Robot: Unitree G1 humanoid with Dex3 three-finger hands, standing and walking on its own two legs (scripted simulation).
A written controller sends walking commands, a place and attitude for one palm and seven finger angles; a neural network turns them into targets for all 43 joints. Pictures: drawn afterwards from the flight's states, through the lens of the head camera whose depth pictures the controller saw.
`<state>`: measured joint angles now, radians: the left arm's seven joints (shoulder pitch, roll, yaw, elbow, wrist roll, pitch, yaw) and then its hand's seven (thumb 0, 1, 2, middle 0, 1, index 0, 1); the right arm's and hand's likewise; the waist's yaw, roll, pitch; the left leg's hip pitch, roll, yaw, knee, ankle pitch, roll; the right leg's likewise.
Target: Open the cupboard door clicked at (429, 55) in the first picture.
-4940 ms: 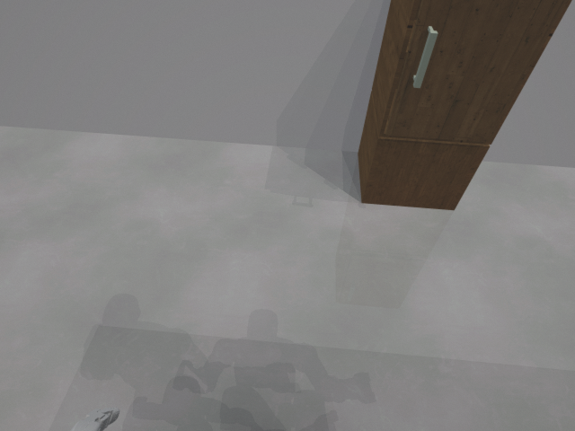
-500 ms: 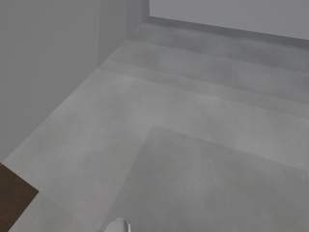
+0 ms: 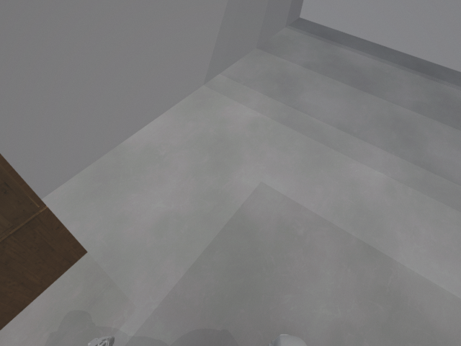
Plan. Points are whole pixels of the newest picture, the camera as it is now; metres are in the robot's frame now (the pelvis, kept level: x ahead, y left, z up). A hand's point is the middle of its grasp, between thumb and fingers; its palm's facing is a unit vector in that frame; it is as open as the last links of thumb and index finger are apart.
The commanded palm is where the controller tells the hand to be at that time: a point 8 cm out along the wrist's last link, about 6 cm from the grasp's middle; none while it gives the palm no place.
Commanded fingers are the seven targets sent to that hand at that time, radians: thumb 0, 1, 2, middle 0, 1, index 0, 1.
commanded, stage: turn to face it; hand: left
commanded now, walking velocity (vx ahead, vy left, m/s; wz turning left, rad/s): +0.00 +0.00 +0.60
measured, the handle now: out of the picture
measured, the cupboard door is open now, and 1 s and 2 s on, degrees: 0 0 0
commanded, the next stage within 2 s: take the last steps up to it in 1.36 s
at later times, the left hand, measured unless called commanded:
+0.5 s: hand out of the picture -0.01 +0.13 -0.15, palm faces +0.34 -0.90 -0.27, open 7.4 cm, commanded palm none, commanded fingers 0.00 0.90 0.90 -0.20 -0.30 -0.20 -0.30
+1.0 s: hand out of the picture -0.09 +0.21 -0.16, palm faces +0.61 -0.75 -0.26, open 7.4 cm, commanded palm none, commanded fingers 0.00 0.90 0.90 -0.20 -0.30 -0.20 -0.30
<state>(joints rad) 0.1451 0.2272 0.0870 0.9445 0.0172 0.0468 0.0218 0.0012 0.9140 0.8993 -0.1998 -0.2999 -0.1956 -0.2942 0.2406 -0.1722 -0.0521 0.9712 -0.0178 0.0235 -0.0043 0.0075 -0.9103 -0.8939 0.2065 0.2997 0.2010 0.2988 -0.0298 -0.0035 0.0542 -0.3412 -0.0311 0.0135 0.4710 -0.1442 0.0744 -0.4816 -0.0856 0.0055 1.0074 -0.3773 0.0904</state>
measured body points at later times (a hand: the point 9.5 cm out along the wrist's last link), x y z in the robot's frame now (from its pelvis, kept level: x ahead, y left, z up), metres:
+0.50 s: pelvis -0.02 -0.07 +0.00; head +0.02 -0.09 +0.45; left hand -0.03 +0.18 -0.13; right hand +0.13 -0.31 -0.15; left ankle -0.08 +0.08 -0.66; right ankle +0.00 -0.17 -0.74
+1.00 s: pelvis -0.05 -0.03 +0.00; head -0.03 +0.00 +0.45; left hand -0.13 +0.25 -0.14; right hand +0.18 -0.18 -0.13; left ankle -0.09 +0.05 -0.74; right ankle +0.05 -0.17 -0.68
